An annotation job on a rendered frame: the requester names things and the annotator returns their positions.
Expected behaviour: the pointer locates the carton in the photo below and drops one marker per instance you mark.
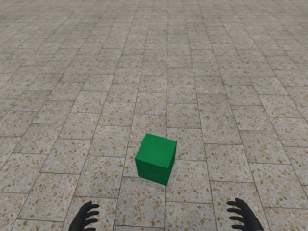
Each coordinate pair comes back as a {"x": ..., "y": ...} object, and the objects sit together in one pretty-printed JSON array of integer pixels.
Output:
[{"x": 155, "y": 158}]

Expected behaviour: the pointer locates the left robot hand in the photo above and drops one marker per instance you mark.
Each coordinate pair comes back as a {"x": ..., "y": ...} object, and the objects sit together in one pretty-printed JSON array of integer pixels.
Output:
[{"x": 80, "y": 221}]

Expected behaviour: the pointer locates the right robot hand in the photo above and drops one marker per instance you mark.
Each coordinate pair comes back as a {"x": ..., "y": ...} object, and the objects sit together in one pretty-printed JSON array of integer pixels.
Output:
[{"x": 248, "y": 217}]

